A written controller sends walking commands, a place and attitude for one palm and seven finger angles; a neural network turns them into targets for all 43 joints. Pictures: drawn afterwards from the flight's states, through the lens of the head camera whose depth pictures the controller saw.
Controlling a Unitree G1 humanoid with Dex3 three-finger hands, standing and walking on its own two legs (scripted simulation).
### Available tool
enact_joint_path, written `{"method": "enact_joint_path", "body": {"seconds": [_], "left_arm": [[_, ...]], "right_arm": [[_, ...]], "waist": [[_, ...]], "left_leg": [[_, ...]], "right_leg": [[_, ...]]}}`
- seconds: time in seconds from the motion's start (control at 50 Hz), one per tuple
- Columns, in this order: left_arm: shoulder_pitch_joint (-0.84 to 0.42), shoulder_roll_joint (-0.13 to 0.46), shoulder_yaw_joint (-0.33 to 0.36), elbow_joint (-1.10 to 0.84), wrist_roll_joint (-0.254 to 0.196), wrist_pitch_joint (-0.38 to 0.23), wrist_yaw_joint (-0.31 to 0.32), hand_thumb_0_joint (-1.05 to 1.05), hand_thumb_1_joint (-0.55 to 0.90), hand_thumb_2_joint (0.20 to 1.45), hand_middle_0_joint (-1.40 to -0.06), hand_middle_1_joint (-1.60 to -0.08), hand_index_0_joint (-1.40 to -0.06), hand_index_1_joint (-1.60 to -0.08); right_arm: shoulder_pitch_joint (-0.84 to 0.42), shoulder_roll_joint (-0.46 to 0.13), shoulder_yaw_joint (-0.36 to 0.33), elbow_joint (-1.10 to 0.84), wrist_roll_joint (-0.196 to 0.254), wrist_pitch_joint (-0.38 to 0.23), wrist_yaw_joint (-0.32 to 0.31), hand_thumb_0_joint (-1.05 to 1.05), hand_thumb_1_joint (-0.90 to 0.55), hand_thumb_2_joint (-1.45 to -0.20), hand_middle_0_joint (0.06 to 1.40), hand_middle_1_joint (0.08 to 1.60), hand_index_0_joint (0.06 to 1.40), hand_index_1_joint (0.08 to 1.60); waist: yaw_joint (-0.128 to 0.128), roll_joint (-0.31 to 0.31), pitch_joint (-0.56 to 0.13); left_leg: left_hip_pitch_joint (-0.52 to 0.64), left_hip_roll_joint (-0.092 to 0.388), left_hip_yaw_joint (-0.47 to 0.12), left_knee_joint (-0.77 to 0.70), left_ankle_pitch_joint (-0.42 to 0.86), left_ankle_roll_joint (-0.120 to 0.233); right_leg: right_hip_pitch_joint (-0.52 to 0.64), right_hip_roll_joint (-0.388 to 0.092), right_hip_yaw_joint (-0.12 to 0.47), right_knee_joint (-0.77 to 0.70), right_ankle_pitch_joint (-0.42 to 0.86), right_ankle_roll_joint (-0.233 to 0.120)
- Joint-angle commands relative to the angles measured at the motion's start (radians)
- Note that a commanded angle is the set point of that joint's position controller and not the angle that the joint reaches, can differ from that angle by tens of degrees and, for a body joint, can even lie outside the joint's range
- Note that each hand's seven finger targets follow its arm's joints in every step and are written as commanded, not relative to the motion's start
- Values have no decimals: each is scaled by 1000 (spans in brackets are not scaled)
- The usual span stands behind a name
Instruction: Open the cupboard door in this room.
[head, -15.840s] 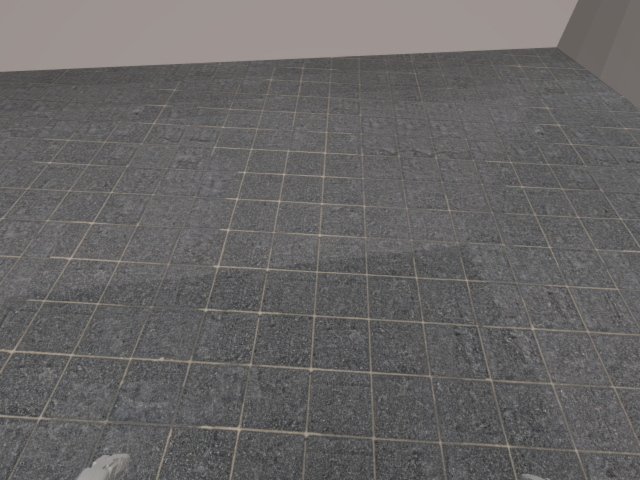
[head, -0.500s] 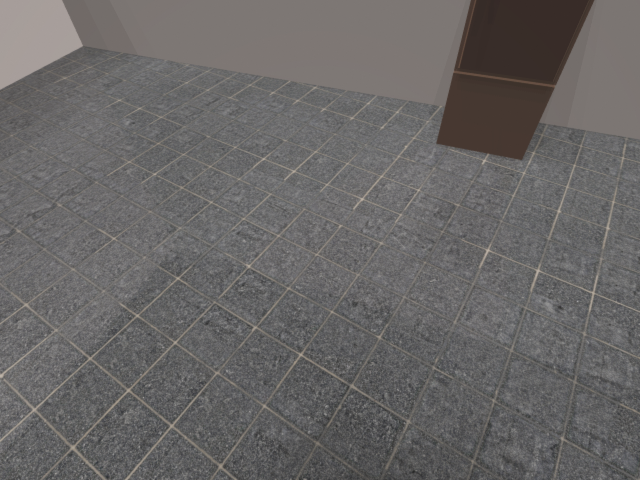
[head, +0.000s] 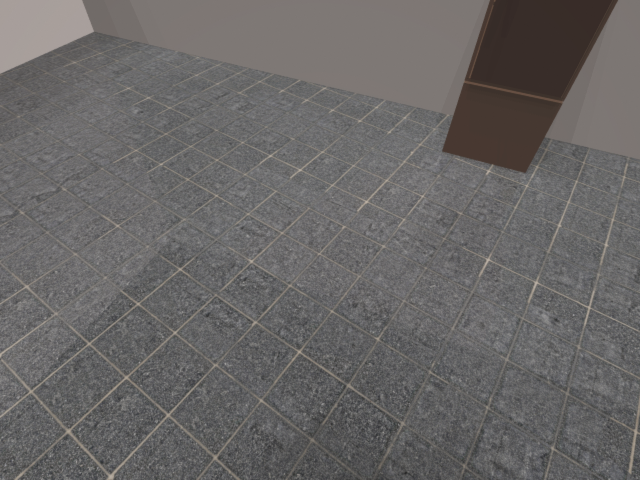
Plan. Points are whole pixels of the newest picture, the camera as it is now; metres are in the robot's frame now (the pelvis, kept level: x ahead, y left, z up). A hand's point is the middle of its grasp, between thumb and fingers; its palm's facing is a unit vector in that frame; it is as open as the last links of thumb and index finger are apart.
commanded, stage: stand and wait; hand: left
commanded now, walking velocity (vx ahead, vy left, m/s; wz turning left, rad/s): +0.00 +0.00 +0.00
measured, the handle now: out of the picture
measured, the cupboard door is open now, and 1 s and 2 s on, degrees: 0 0 0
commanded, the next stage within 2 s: turn or walk to find it in 0.48 s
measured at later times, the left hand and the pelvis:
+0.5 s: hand out of the picture -0.02 +0.17 -0.18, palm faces +0.01 -0.98 -0.19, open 7.4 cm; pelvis -0.01 +0.00 +0.00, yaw -1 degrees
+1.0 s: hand out of the picture +0.00 +0.20 -0.19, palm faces +0.14 -0.97 -0.21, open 7.4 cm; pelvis -0.02 +0.01 -0.01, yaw +6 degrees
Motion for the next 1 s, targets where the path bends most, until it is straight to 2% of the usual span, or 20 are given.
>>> {"method": "enact_joint_path", "body": {"seconds": [0.0, 0.06, 0.16, 0.32, 0.46, 0.5, 0.54, 0.64, 0.7, 0.74, 0.78, 0.82, 0.84, 0.86, 0.88, 0.9, 0.92, 0.94, 0.96, 0.98], "left_arm": [[54, 91, 10, -21, 0, -13, 10, 0, 900, 900, -200, -300, -200, -300], [60, 92, 9, -19, 1, -15, 11, 0, 900, 900, -200, -300, -200, -300], [68, 92, 12, -22, 1, -16, 12, 0, 900, 900, -200, -300, -200, -300], [76, 102, 17, -22, 2, -24, 13, 0, 900, 900, -200, -300, -200, -300], [71, 116, 20, -25, 3, -27, 12, 0, 900, 900, -200, -300, -200, -300], [74, 100, 19, -28, 1, -23, 15, 0, 900, 900, -200, -300, -200, -300], [76, 94, 20, -31, 0, -15, 18, 0, 900, 900, -200, -300, -200, -300], [56, 126, 41, -70, 4, 1, 17, 0, 900, 900, -200, -300, -200, -300], [46, 151, 57, -94, 7, 2, 15, 0, 900, 900, -200, -300, -200, -300], [40, 173, 69, -113, 8, 3, 15, 0, 900, 900, -200, -300, -200, -300], [17, 190, 77, -137, 10, 1, 15, 0, 900, 900, -200, -300, -200, -300], [-16, 195, 84, -156, 13, 0, 15, 0, 900, 900, -200, -300, -200, -300], [-36, 190, 84, -167, 14, 4, 16, 0, 900, 900, -200, -300, -200, -300], [-45, 174, 84, -179, 12, 10, 12, 0, 900, 900, -200, -300, -200, -300], [-54, 136, 75, -187, 8, 15, 8, 0, 900, 900, -200, -300, -200, -300], [-79, 106, 65, -200, 6, 17, 9, 0, 900, 900, -200, -300, -200, -300], [-87, 104, 62, -199, 9, 20, 12, 0, 900, 900, -200, -300, -200, -300], [-76, 106, 59, -194, 10, 17, 10, 0, 900, 900, -200, -300, -200, -300], [-66, 103, 58, -185, 11, 14, 7, 0, 900, 900, -200, -300, -200, -300], [-58, 96, 55, -177, 10, 10, 5, 0, 900, 900, -200, -300, -200, -300]], "right_arm": [[58, -101, -18, -24, 3, -18, 0, 0, -900, -900, 200, 300, 200, 300], [68, -101, -17, -22, 4, -19, 1, 0, -900, -900, 200, 300, 200, 300], [77, -102, -17, -19, 3, -21, 2, 0, -900, -900, 200, 300, 200, 300], [92, -109, -20, -16, 4, -30, 0, 0, -900, -900, 200, 300, 200, 300], [87, -126, -26, -19, 4, -29, 0, 0, -900, -900, 200, 300, 200, 300], [90, -102, -21, -21, 2, -25, 3, 0, -900, -900, 200, 300, 200, 300], [92, -91, -19, -25, 2, -14, 7, 0, -900, -900, 200, 300, 200, 300], [59, -114, -32, -63, -3, 9, 15, 0, -900, -900, 200, 300, 200, 300], [54, -111, -38, -88, -5, 13, 19, 0, -900, -900, 200, 300, 200, 300], [60, -110, -46, -105, -5, 18, 21, 0, -900, -900, 200, 300, 200, 300], [62, -105, -52, -117, -7, 20, 23, 0, -900, -900, 200, 300, 200, 300], [65, -107, -55, -127, -7, 20, 26, 0, -900, -900, 200, 300, 200, 300], [76, -114, -58, -132, -5, 18, 29, 0, -900, -900, 200, 300, 200, 300], [74, -129, -60, -137, -8, 15, 31, 0, -900, -900, 200, 300, 200, 300], [79, -166, -64, -144, -14, 9, 30, 0, -900, -900, 200, 300, 200, 300], [87, -210, -71, -144, -17, 2, 21, 0, -900, -900, 200, 300, 200, 300], [85, -212, -71, -138, -15, -3, 10, 0, -900, -900, 200, 300, 200, 300], [89, -202, -67, -137, -14, -10, 3, 0, -900, -900, 200, 300, 200, 300], [68, -196, -64, -138, -15, -13, 0, 0, -900, -900, 200, 300, 200, 300], [48, -197, -61, -136, -17, -15, -2, 0, -900, -900, 200, 300, 200, 300]], "waist": [[-3, 14, 47], [-5, 1, 43], [-3, 18, 52], [-4, 25, 23], [-6, 13, 46], [-7, 20, 41], [-5, 23, 48], [2, 25, 76], [2, -35, 35], [0, -100, -7], [-5, -123, -45], [-16, -116, -52], [-27, -75, -57], [-31, 24, -33], [-42, 172, 0], [-51, 309, 7], [-51, 289, 11], [-42, 256, -11], [-30, 212, -31], [-22, 203, -52]], "left_leg": [[-57, 95, -78, -120, 118, 18], [-55, 92, -76, -128, 98, 20], [-68, 91, -76, -148, 57, 22], [-46, 95, -68, -140, 108, 25], [-47, 94, -69, -142, 79, 28], [-60, 92, -70, -129, 102, 25], [-93, 90, -75, -111, 96, 22], [-197, 79, -97, -59, 17, 27], [-227, 51, -83, 21, 20, 23], [-224, 28, -44, 127, 21, 14], [-199, 19, -21, 221, -18, 3], [-185, 34, -25, 220, -56, -4], [-158, 54, -48, 167, 18, 3], [-143, 93, -132, 87, 81, 27], [-168, 167, -306, -52, 92, 69], [-167, 259, -478, -182, 130, 138], [-144, 281, -502, -208, 188, 187], [-108, 278, -491, -185, 250, 204], [-72, 264, -451, -154, 305, 208], [-38, 243, -407, -128, 353, 205]], "right_leg": [[-19, -71, 85, -99, 82, -12], [-16, -71, 91, -112, 66, -12], [-18, -67, 94, -114, 51, -11], [0, -68, 97, -109, 102, -17], [-22, -67, 106, -121, 76, -23], [-16, -73, 93, -101, 84, -17], [-19, -76, 79, -79, 57, -11], [-64, -92, 70, -57, -76, -11], [-62, -141, 97, -70, -108, -34], [-59, -206, 129, -100, -108, -73], [-75, -264, 151, -106, -57, -113], [-87, -281, 123, -56, 23, -123], [-113, -258, 79, -8, 10, -102], [-179, -191, 17, 68, -64, -58], [-226, -72, -43, 203, -143, 1], [-254, 10, -44, 376, -223, 28], [-285, -1, 37, 498, -308, 16], [-313, -19, 80, 539, -304, 10], [-318, -15, 92, 555, -294, 11], [-318, -12, 99, 546, -283, 15]]}}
